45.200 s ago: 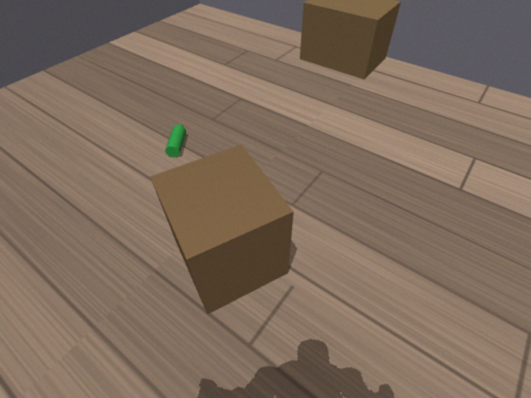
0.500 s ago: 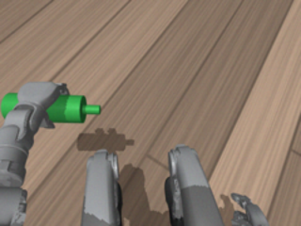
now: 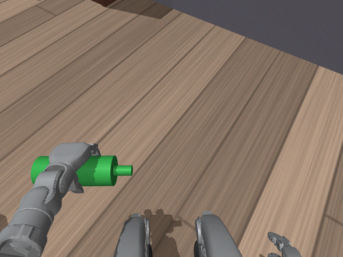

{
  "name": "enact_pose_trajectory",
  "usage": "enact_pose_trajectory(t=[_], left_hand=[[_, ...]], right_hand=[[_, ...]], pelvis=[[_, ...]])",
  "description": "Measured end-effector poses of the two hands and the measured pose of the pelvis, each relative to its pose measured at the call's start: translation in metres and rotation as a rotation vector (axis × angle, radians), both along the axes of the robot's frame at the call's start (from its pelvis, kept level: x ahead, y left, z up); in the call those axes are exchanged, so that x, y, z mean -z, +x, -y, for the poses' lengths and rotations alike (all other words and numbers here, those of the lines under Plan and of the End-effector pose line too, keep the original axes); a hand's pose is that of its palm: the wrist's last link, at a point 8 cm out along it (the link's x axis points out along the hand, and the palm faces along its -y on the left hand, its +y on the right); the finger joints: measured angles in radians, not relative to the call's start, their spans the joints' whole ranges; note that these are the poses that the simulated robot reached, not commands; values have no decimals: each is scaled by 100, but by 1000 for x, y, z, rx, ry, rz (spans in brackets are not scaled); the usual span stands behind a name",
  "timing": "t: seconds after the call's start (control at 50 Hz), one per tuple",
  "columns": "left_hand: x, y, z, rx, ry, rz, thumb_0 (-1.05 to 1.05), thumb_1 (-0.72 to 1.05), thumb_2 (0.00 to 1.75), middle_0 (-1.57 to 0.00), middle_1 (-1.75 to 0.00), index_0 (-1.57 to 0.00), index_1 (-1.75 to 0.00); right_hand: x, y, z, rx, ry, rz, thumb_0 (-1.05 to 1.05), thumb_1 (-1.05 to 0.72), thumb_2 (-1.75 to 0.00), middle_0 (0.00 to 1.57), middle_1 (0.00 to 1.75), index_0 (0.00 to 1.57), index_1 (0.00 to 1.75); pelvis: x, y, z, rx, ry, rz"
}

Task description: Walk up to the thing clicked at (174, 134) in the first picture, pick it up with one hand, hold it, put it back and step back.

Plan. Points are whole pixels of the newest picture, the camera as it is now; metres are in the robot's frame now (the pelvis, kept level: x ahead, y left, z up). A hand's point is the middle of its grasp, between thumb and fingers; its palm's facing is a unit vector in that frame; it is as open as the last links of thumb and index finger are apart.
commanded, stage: lift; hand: left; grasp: from above
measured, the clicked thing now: (86, 170) +0.36 +0.23 -0.08
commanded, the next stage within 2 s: hold in 0.52 s
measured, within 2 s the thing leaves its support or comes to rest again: neither
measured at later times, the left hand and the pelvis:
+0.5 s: hand (74, 149) +0.37 +0.22 +0.02, palm faces -0.47 -0.05 -0.88, open 10.6 cm; pelvis +0.04 +0.00 +0.09, yaw +0 degrees
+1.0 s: hand (67, 136) +0.37 +0.22 +0.07, palm faces -0.48 -0.02 -0.88, open 10.7 cm; pelvis +0.07 +0.00 +0.12, yaw +0 degrees
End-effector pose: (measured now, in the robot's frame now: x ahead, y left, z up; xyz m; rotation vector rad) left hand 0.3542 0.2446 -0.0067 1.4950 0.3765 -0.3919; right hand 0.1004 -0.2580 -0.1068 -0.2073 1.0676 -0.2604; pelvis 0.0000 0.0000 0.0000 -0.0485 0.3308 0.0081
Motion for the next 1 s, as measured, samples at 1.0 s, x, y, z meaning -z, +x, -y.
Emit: enact_pose_trajectory(t=[1.0], left_hand=[[-132, 27, 20, 17, 5, -10, 0, -11, 61, -60, -65, -64, -64]], right_hand=[[-116, 76, 3, 21, 38, 76, 1, -90, -89, 20, 30, 21, 30]], pelvis=[[-118, 70, 0, 15, 40, 202]])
